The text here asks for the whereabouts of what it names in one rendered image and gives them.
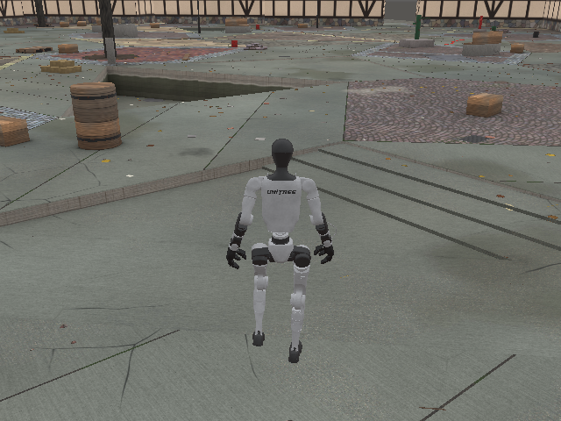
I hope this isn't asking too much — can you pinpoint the right robot hand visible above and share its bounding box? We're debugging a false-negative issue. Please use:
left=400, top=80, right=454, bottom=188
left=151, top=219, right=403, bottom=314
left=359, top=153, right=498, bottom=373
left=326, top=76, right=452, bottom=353
left=314, top=244, right=334, bottom=264

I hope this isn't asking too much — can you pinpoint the robot left thigh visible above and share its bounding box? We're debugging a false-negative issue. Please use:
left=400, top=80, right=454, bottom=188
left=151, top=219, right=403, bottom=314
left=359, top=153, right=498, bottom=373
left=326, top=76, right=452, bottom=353
left=252, top=243, right=269, bottom=291

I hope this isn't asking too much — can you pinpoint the robot left upper arm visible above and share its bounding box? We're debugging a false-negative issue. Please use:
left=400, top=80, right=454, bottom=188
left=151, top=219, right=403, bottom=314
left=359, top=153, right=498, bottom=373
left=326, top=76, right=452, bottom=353
left=239, top=176, right=264, bottom=226

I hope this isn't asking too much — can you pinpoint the robot right upper arm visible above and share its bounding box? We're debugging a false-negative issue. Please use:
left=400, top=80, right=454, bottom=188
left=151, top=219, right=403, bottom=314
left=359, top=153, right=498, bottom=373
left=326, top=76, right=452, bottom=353
left=300, top=177, right=324, bottom=225

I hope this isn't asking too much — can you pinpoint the robot right forearm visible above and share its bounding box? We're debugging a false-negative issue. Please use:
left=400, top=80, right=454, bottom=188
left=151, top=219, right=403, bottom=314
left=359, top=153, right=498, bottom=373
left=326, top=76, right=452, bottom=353
left=316, top=213, right=332, bottom=247

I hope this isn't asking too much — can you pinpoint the humanoid robot head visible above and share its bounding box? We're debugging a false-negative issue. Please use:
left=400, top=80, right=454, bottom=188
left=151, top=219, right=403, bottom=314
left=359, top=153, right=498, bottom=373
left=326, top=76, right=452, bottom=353
left=266, top=139, right=296, bottom=181

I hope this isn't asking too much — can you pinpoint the robot left forearm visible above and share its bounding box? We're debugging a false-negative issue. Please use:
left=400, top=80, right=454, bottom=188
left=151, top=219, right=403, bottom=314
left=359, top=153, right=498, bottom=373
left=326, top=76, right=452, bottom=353
left=229, top=212, right=247, bottom=251

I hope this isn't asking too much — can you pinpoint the left robot hand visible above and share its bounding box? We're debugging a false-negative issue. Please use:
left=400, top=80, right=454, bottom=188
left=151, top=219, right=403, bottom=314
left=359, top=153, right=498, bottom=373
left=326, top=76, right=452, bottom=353
left=226, top=247, right=246, bottom=269

